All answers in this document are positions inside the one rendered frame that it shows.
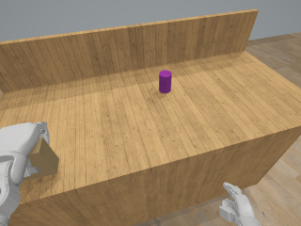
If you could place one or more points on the robot left hand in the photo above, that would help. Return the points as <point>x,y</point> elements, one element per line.
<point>21,138</point>

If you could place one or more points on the table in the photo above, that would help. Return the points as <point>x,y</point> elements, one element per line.
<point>129,153</point>

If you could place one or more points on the robot right forearm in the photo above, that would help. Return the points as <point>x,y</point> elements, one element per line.
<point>247,220</point>

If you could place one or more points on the sponge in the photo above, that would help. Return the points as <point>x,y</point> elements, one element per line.
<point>43,157</point>

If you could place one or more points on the robot right hand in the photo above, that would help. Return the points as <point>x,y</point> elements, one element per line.
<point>241,206</point>

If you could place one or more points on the robot left forearm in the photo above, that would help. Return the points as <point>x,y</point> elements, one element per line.
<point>12,169</point>

